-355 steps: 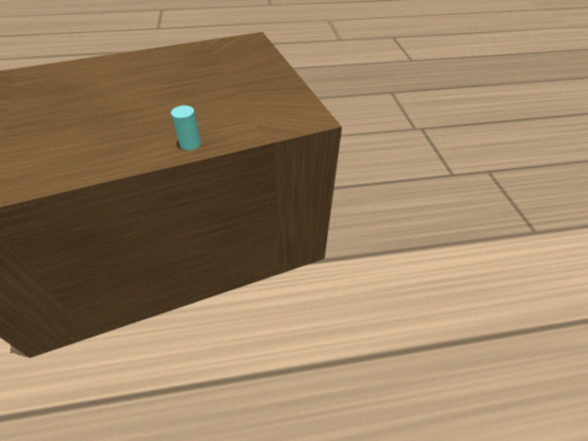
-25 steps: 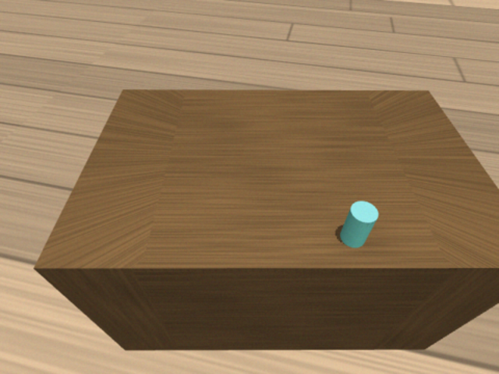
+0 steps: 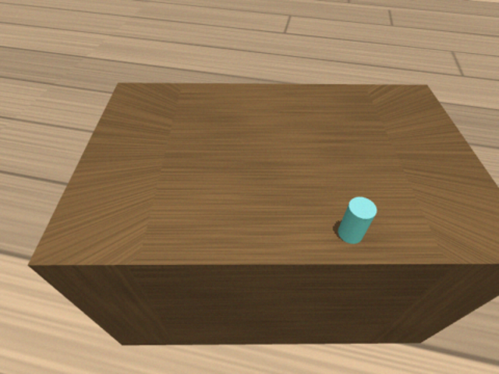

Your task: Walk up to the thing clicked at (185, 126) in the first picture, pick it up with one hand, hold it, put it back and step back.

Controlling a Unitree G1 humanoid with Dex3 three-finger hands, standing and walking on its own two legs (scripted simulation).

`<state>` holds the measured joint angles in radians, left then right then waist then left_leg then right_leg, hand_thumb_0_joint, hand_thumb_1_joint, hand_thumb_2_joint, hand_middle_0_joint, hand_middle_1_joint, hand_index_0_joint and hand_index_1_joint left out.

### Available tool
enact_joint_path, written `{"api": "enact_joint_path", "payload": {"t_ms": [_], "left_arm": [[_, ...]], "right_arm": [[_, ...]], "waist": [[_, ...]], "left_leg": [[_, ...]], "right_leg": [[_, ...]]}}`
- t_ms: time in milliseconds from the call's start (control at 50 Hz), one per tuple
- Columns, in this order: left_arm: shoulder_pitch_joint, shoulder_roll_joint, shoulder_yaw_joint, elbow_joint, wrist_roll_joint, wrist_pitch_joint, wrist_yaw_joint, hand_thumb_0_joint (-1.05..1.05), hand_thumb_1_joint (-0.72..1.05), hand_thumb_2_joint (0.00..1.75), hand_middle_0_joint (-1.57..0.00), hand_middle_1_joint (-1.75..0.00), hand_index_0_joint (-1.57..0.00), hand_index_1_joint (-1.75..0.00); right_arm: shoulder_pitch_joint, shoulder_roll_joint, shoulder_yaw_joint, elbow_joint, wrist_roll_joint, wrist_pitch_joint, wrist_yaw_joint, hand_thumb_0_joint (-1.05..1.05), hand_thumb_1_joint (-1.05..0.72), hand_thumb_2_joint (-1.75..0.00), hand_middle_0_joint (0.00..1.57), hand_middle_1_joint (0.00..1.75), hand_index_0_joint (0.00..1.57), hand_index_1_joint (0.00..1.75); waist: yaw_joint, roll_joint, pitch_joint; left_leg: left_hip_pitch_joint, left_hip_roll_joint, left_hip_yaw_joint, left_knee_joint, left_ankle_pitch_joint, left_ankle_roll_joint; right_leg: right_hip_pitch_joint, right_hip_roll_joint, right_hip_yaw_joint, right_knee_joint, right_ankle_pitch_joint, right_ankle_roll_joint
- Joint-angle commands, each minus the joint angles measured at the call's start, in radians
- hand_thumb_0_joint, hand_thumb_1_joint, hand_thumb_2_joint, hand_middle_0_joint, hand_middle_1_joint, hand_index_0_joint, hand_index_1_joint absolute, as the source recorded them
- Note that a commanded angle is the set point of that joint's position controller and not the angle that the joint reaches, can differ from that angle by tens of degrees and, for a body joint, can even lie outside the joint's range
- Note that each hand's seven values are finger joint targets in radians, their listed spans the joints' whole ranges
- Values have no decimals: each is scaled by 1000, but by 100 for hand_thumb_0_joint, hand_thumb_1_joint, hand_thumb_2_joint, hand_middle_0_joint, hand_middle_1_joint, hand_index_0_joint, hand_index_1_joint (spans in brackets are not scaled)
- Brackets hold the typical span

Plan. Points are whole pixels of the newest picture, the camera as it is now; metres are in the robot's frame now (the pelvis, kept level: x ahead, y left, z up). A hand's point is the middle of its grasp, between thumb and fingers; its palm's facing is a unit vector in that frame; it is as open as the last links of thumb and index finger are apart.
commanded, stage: rise first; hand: right
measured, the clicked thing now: (356, 221) +0.44 -0.23 -0.08
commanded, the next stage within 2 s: go down in 1.38 s
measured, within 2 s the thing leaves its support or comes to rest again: neither
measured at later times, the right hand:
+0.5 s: hand (421, 363) +0.16 -0.26 -0.08, palm faces +0.30 +0.88 -0.37, open 16.5 cm
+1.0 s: hand (435, 345) +0.18 -0.26 -0.02, palm faces +0.35 +0.86 -0.38, open 17.4 cm
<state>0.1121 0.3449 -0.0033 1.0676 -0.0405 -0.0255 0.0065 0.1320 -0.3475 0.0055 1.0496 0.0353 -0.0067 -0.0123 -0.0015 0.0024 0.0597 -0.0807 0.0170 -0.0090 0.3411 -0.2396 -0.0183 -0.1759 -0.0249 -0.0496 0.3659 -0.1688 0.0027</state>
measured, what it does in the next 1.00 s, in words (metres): stands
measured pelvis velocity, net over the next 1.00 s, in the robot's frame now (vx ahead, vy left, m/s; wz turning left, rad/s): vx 0.01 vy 0.02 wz -0.04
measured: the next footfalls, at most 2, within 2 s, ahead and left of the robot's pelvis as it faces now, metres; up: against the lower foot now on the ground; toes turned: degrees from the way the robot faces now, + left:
none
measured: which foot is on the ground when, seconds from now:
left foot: down 0.00-1.00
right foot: down 0.00-1.00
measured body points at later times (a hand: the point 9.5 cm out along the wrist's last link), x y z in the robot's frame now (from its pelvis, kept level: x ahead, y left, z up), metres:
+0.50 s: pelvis +0.01 +0.01 +0.00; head +0.02 +0.02 +0.45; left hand +0.17 +0.27 -0.10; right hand +0.15 -0.31 -0.05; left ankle -0.03 +0.13 -0.75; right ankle +0.02 -0.12 -0.75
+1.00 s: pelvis +0.01 +0.02 +0.00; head +0.01 +0.04 +0.45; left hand +0.18 +0.28 -0.09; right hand +0.15 -0.30 +0.01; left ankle -0.03 +0.13 -0.75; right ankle +0.02 -0.12 -0.75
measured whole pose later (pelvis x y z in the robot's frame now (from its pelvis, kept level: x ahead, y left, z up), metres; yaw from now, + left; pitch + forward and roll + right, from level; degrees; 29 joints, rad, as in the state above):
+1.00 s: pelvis +0.01 +0.02 +0.00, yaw -2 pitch -2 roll -1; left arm 0.23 0.25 0.10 0.61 -0.03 -0.05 0.08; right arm 0.35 -0.30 -0.23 0.27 0.05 -0.10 -0.06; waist -0.03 -0.03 0.03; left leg -0.09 0.01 0.03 0.41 -0.29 0.01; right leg -0.17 -0.02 -0.01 0.38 -0.18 0.03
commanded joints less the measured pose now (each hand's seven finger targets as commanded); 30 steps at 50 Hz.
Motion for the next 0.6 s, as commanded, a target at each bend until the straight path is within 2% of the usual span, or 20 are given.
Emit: {"api": "enact_joint_path", "payload": {"t_ms": [0, 20, 40, 60, 100, 120, 160, 200, 240, 260, 300, 320, 340, 360, 380, 440, 460, 480, 500, 580], "left_arm": [[-136, 220, 121, -203, -57, -102, 53, 0, 50, 50, -2, -4, 0, -6], [-116, 223, 149, -261, -54, -94, 60, 0, 42, 42, -2, -4, -1, -5], [-92, 205, 139, -301, -52, -96, 70, 0, 34, 34, -3, -4, -2, -5], [-111, 154, 111, -291, -49, -98, 73, 0, 26, 26, -3, -5, -3, -5], [-47, 132, 148, -213, -16, -85, 68, 0, 11, 20, -3, -5, -4, -5], [-4, 132, 172, -228, -2, -81, 66, 0, 7, 18, -4, -5, -4, -5], [41, 133, 179, -325, -1, -73, 68, 0, -2, 12, -5, -6, -6, -4], [72, 102, 167, -333, -2, -61, 67, 0, -12, 10, -5, -6, -6, -4], [-5, 54, 135, -420, -11, -61, 66, 0, -19, 10, -5, -6, -6, -5], [-17, 77, 152, -463, -10, -63, 70, 0, -25, 9, -5, -5, -6, -5], [-20, 39, 123, -482, -10, -65, 71, 0, -37, 8, -5, -5, -5, -5], [-45, 47, 124, -509, -11, -68, 75, 0, -41, 8, -6, -5, -5, -6], [-25, 90, 152, -537, -6, -71, 83, 0, -46, 7, -6, -6, -6, -6], [-28, 99, 158, -553, -3, -73, 87, 0, -51, 6, -6, -6, -6, -6], [-11, 65, 134, -573, -4, -76, 86, 0, -54, 5, -6, -6, -6, -6], [16, 83, 148, -624, 0, -83, 96, 0, -54, 4, -6, -6, -6, -6], [32, 76, 141, -621, 2, -83, 97, 0, -54, 4, -6, -6, -6, -6], [56, 24, 100, -629, 1, -83, 92, 0, -54, 5, -6, -6, -6, -6], [51, 27, 104, -646, 1, -83, 92, 0, -54, 5, -6, -6, -6, -6], [90, 71, 153, -605, 8, -79, 92, 0, -54, 5, -6, -6, -6, -6]], "right_arm": [[-201, -191, -105, -192, 53, -115, -53, 0, -50, -50, 7, 4, 6, 4], [-189, -211, -149, -182, 49, -110, -62, 0, -42, -42, 7, 5, 6, 5], [-163, -228, -171, -218, 44, -121, -74, 0, -34, -34, 7, 5, 6, 5], [-181, -217, -173, -244, 38, -129, -78, 0, -26, -26, 7, 5, 6, 5], [-51, -190, -204, -215, 17, -115, -75, 0, -11, -18, 6, 5, 6, 5], [-7, -209, -245, -261, 7, -110, -74, 0, -8, -17, 6, 5, 6, 5], [32, -208, -258, -381, 15, -104, -75, 0, 2, -15, 6, 5, 6, 5], [68, -129, -209, -407, 19, -89, -67, 0, 14, -12, 6, 5, 6, 5], [-20, -115, -197, -545, 27, -92, -68, 0, 21, -11, 5, 5, 5, 5], [-13, -140, -225, -549, 25, -91, -73, 0, 26, -10, 5, 5, 5, 5], [-4, -119, -210, -572, 24, -91, -71, 0, 36, -8, 5, 6, 5, 6], [-23, -136, -219, -611, 23, -98, -74, 0, 40, -8, 5, 6, 5, 6], [-24, -163, -240, -609, 19, -102, -79, 0, 44, -7, 5, 6, 5, 6], [-20, -168, -242, -649, 14, -107, -80, 0, 47, -6, 4, 6, 5, 6], [-15, -164, -243, -658, 13, -110, -80, 0, 50, -6, 4, 6, 5, 6], [1, -185, -272, -718, 9, -122, -87, 0, 53, -5, 4, 6, 5, 6], [33, -182, -274, -707, 6, -121, -88, 0, 54, -5, 4, 6, 5, 6], [47, -154, -258, -727, 6, -123, -84, 0, 53, -5, 4, 6, 5, 6], [46, -178, -284, -755, 4, -126, -86, 0, 53, -5, 4, 6, 5, 6], [99, -167, -298, -797, 8, -122, -82, 0, 55, -5, 4, 6, 5, 6]], "waist": [[6, -1, -40], [12, 19, -149], [8, 3, -237], [-9, 3, -249], [-32, -45, -215], [-29, -46, -274], [-18, -44, -342], [-6, -51, -258], [-8, -72, -226], [-6, -34, -214], [-8, -13, -154], [-14, -25, -149], [3, 6, -146], [-10, -3, -168], [-4, 6, -173], [-9, 16, -207], [-14, 13, -193], [-16, 6, -186], [-25, 2, -197], [-22, -31, -174]], "left_leg": [[-172, -28, 47, 10, 22, 20], [-139, -28, 51, 38, 91, 18], [-106, -24, 48, 50, 157, 18], [-109, -24, 45, 57, 182, 23], [-149, -24, 35, 65, 171, 33], [-119, -26, 38, 75, 220, 29], [-55, -26, 42, 56, 297, 21], [-96, -33, 50, 46, 285, 22], [-113, -29, 51, 32, 233, 23], [-109, -28, 55, 22, 215, 21], [-132, -25, 54, 5, 163, 19], [-139, -22, 51, 6, 150, 19], [-137, -21, 49, -2, 142, 17], [-131, -20, 50, 6, 147, 18], [-120, -14, 46, 2, 166, 14], [-88, -9, 43, 16, 222, 8], [-83, -8, 44, 18, 235, 8], [-83, -6, 44, 21, 252, 5], [-75, -3, 45, 23, 265, 2], [-78, -11, 52, 23, 262, 13]], "right_leg": [[0, 6, 3, -6, -13, -14], [19, 2, 10, 18, 60, -13], [49, 4, 12, 37, 138, -9], [47, 4, 12, 48, 173, -8], [12, 11, 8, 49, 172, -8], [36, 13, 9, 56, 217, -9], [84, 19, 2, 47, 273, -12], [55, 15, -1, 29, 258, -11], [37, 12, -4, 17, 205, -9], [30, 11, -2, 14, 184, -13], [6, 12, -1, 5, 127, -19], [15, 15, -2, 2, 112, -18], [21, 16, -2, 4, 108, -19], [39, 15, 3, 0, 114, -17], [50, 20, 0, 9, 132, -21], [81, 23, 0, 15, 180, -22], [85, 24, 0, 16, 193, -23], [85, 27, -1, 17, 205, -24], [91, 28, 0, 17, 216, -24], [107, 22, 1, 7, 228, -18]]}}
